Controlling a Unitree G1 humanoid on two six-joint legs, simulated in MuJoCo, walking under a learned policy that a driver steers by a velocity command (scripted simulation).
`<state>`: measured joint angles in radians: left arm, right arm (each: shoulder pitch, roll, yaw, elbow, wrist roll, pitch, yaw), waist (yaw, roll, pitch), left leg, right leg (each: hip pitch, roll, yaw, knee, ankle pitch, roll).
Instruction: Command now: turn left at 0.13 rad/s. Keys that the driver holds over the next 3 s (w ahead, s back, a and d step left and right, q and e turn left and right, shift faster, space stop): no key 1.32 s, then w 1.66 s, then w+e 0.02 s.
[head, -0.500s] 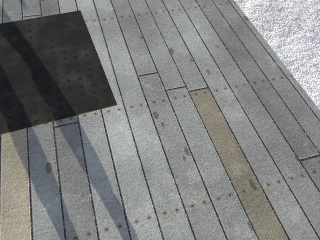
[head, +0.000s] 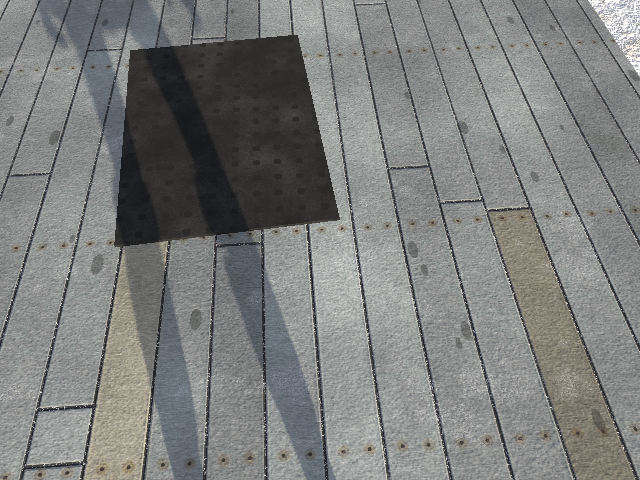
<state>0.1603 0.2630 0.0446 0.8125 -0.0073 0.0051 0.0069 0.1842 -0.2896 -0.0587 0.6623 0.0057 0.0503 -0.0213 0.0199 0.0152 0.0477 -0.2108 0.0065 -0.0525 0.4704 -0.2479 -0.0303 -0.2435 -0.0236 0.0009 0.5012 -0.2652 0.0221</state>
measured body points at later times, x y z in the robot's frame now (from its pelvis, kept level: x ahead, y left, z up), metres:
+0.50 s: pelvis +0.00 +0.03 +0.00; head +0.01 +0.03 +0.45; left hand +0.07 +0.31 -0.13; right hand +0.13 -0.23 -0.11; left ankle -0.01 +0.13 -0.74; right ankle +0.00 -0.14 -0.74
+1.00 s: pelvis +0.00 +0.02 +0.00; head +0.01 +0.02 +0.45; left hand +0.04 +0.28 -0.15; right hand +0.07 -0.24 -0.14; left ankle -0.01 +0.13 -0.74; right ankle +0.00 -0.14 -0.74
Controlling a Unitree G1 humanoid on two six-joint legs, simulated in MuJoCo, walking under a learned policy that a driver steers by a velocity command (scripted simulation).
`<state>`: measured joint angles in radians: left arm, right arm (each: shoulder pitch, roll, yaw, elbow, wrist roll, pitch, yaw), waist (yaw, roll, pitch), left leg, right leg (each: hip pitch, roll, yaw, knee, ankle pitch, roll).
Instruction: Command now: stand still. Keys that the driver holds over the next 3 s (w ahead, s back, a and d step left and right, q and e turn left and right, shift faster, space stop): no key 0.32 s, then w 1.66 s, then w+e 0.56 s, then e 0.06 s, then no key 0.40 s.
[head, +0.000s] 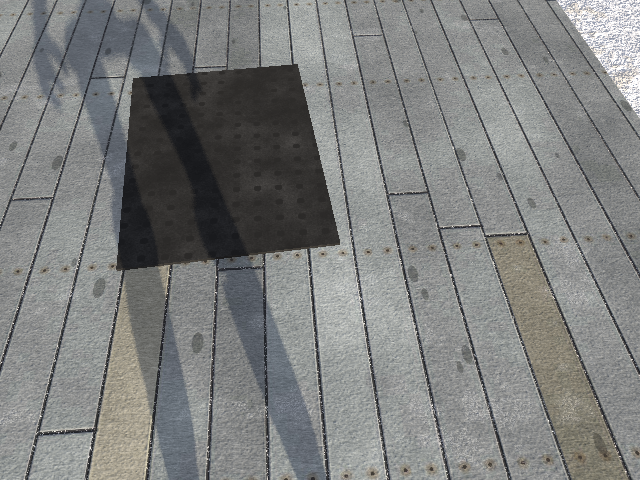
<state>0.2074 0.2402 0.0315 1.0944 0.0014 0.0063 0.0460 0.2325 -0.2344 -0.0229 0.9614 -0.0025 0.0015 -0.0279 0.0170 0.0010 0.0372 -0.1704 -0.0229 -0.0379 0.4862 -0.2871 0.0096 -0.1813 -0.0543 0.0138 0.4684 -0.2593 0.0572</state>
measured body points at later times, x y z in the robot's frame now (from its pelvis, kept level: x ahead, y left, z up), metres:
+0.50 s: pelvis +0.02 -0.02 -0.01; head +0.01 -0.02 +0.44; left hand +0.01 +0.24 -0.16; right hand +0.02 -0.27 -0.16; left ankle -0.02 +0.11 -0.74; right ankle -0.01 -0.14 -0.73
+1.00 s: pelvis +0.23 -0.02 -0.02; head +0.27 -0.02 +0.43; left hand +0.10 +0.22 -0.15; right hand +0.48 -0.23 -0.11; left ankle +0.39 +0.09 -0.74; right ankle +0.01 -0.14 -0.74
